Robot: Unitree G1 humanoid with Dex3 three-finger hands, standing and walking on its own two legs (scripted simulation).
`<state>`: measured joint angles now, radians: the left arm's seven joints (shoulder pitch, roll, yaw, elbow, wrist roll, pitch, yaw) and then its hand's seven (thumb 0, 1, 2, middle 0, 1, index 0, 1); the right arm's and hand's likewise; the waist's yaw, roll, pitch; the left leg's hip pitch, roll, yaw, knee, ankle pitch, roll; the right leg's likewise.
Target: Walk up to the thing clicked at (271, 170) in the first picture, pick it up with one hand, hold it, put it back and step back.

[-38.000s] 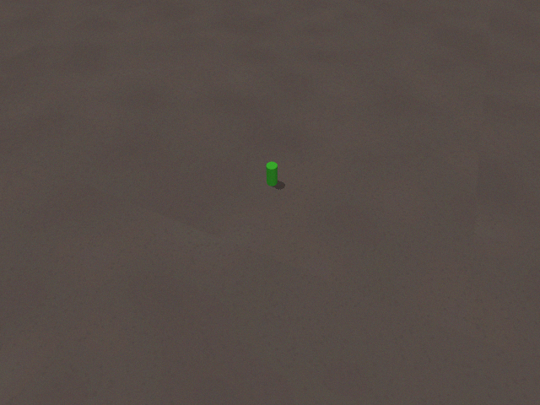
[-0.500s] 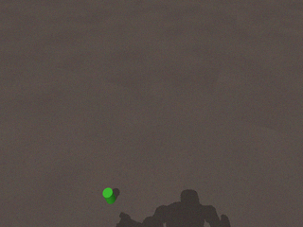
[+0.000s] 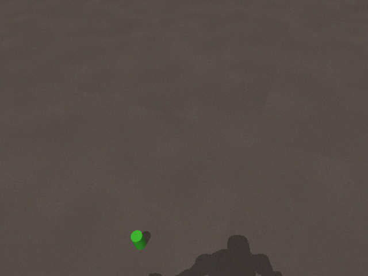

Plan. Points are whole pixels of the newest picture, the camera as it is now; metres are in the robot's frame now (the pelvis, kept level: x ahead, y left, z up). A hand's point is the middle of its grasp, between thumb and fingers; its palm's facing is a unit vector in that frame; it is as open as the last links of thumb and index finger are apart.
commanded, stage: stand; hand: left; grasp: from above
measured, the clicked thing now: (138, 240) +0.44 +0.28 -0.72
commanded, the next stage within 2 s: step back in 1.64 s
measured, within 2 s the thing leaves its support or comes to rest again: neither
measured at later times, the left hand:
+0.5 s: hand out of the picture +0.08 +0.24 -0.16, palm faces -0.04 -0.94 -0.35, open 7.3 cm
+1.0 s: hand out of the picture +0.12 +0.24 -0.15, palm faces -0.03 -0.94 -0.35, open 7.3 cm
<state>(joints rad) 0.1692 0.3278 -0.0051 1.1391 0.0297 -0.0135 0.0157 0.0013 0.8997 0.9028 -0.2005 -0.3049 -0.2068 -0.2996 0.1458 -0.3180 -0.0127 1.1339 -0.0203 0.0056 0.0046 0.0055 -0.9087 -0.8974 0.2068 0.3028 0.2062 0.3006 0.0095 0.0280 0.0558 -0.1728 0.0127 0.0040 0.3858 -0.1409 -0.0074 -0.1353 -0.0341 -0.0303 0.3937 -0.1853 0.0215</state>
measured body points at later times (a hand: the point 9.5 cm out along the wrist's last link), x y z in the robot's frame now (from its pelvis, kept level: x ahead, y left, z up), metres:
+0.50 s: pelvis +0.01 +0.00 +0.00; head +0.02 -0.01 +0.45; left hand +0.08 +0.29 -0.13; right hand +0.07 -0.30 -0.14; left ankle +0.05 +0.12 -0.74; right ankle +0.02 -0.13 -0.74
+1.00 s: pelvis +0.04 +0.00 +0.00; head +0.05 -0.01 +0.45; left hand +0.12 +0.29 -0.13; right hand +0.11 -0.30 -0.13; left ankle +0.05 +0.12 -0.74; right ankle +0.02 -0.13 -0.74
